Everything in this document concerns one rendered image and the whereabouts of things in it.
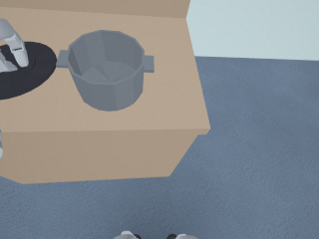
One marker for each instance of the left robot shin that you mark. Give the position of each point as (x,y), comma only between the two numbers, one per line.
(127,232)

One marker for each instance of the knob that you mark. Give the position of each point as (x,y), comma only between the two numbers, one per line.
(9,56)

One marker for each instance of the table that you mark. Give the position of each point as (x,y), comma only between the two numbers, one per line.
(50,135)

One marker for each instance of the lid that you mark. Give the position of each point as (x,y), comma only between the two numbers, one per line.
(41,65)

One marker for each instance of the robot left hand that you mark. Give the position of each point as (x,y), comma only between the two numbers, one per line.
(14,41)

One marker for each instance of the pot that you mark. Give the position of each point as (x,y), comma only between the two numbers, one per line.
(107,68)

